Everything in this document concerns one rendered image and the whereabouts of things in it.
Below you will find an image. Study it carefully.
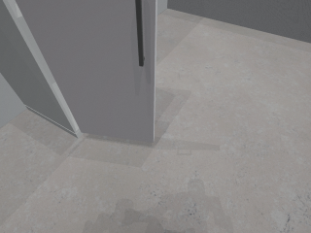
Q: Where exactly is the fridge door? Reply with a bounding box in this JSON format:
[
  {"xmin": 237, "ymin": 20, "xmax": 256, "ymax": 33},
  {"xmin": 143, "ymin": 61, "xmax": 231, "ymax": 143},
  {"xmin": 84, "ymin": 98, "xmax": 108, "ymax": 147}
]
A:
[{"xmin": 15, "ymin": 0, "xmax": 157, "ymax": 143}]

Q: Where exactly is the handle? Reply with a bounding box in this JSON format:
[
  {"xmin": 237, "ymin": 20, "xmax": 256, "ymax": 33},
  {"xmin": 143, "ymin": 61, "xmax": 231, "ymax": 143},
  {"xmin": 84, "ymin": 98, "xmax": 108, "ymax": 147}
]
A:
[{"xmin": 135, "ymin": 0, "xmax": 145, "ymax": 67}]

